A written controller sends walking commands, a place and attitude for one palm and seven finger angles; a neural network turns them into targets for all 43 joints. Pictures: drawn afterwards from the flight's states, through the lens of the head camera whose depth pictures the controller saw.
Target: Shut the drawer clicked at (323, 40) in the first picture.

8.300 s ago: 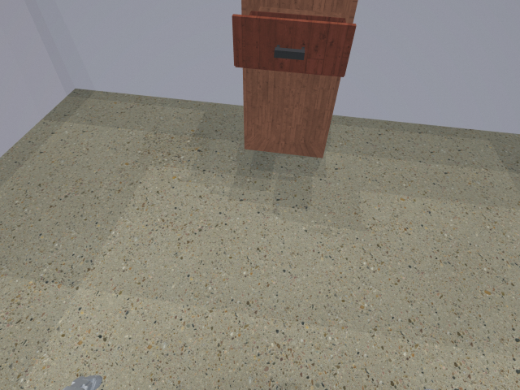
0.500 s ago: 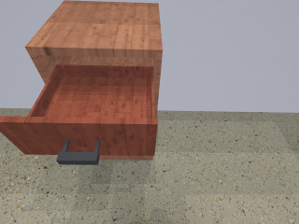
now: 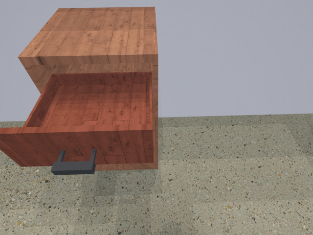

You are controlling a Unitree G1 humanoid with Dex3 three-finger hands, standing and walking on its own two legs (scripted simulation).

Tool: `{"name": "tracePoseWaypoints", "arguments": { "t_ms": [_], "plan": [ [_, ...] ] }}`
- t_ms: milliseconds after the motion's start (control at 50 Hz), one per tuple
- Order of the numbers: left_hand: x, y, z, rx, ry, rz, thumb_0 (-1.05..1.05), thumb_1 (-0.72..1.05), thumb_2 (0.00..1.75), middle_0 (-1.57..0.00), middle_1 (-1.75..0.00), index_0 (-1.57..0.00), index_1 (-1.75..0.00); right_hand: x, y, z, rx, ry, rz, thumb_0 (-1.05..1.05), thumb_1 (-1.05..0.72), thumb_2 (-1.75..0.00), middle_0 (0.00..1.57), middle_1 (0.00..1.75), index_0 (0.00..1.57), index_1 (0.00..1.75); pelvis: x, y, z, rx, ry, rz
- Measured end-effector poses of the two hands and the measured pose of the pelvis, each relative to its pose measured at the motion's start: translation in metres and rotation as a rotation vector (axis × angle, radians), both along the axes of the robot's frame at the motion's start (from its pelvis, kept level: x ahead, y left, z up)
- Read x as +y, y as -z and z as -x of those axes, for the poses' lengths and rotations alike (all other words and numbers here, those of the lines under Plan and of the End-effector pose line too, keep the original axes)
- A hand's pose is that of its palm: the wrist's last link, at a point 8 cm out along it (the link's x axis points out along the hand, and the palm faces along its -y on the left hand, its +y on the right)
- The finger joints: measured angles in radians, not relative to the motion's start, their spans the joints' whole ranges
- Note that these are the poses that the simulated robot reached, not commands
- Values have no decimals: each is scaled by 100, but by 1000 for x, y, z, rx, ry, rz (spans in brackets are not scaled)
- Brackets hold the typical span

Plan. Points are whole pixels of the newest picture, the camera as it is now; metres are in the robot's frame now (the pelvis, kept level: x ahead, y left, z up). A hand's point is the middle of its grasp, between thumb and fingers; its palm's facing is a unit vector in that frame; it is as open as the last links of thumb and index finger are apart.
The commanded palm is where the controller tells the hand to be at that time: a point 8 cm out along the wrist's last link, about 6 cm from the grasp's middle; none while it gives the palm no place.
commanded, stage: come to a stop and stand still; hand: left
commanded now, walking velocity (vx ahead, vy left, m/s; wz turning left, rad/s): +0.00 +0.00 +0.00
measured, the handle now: (76, 160) +0.31 +0.24 +0.00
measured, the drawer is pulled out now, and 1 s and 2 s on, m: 0.30 0.30 0.30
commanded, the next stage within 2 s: look again from close up in 0.46 s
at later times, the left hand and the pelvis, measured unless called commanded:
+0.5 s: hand out of the picture +0.03 +0.22 -0.16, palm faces -0.03 -0.96 -0.27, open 7.4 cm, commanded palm none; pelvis -0.02 +0.01 +0.01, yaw +0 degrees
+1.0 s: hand out of the picture +0.01 +0.20 -0.16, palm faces -0.02 -0.98 -0.21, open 7.4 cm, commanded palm none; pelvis -0.02 +0.02 +0.01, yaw -1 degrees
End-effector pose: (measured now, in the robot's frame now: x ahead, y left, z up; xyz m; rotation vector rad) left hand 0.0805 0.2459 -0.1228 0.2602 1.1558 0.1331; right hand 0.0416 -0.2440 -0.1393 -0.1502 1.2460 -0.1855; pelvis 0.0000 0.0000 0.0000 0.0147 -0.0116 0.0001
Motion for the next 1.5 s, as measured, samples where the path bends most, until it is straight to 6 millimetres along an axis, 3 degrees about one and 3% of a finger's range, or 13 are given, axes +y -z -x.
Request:
{"name": "tracePoseWaypoints", "arguments": {
  "t_ms": [140, 260, 600, 1160, 1200, 1240, 1300, 1360, 1420, 1500],
  "plan": [
    [2, -6, -5, -41, 2, 2, 1, 91, 90, -20, -30, -20, -30, -15, -14, -14, -46, -45, 44, 0, -91, -90, 20, 30, 20, 30, -1, -5, 7, -6, 2, 4],
    [7, -7, 9, -13, 1, 1, 1, 91, 90, -20, -30, -20, -30, -16, -18, -13, -39, -64, 53, 0, -91, -90, 20, 30, 20, 30, 0, -8, 12, -8, 5, 5],
    [20, 2, 65, 141, -45, 5, 1, 91, 90, -20, -30, -20, -30, 7, -11, 27, 88, -47, 16, 0, -91, -90, 20, 30, 20, 30, 11, -11, 16, -11, 6, 7],
    [1, 13, 89, 190, -68, 68, 0, 91, 90, -20, -30, -20, -30, 46, -5, 64, 147, 9, -36, 0, -91, -90, 20, 30, 20, 30, 23, -11, 19, -21, 14, 9],
    [8, -6, 65, 22, -159, 68, 1, 92, 90, -21, -30, -20, -30, 45, -9, 56, 47, 2, -24, 0, -91, -90, 20, 30, 20, 30, 22, -10, 20, -22, 8, 3],
    [12, -43, 27, -263, -170, 32, 2, 93, 90, -21, -31, -21, -31, 40, -15, 40, -104, -11, -3, 1, -91, -90, 20, 30, 20, 30, 21, -7, 20, -14, -7, -10],
    [8, -100, -27, -649, -145, 46, 2, 93, 90, -24, -34, -23, -34, 30, -23, 6, -302, -66, 10, 1, -92, -90, 20, 30, 20, 30, 19, -1, 24, 10, -42, -6],
    [-6, -140, -60, -990, -61, 114, 2, 93, 90, -27, -38, -27, -38, 17, -35, -35, -484, -115, 23, 1, -91, -90, 20, 30, 20, 30, 12, 10, 30, 67, -36, -4],
    [-24, -150, -64, -1215, 74, 197, 1, 92, 90, -32, -43, -32, -43, 3, -49, -78, -646, -172, 46, 1, -91, -90, 20, 30, 20, 30, 3, 29, 36, 123, -26, -5],
    [-30, -118, -42, -1167, 133, 234, 0, 91, 90, -39, -51, -39, -51, -10, -63, -127, -791, -221, 78, 1, -91, -90, 20, 30, 20, 30, -8, 52, 40, 169, -24, -10]
  ]
}}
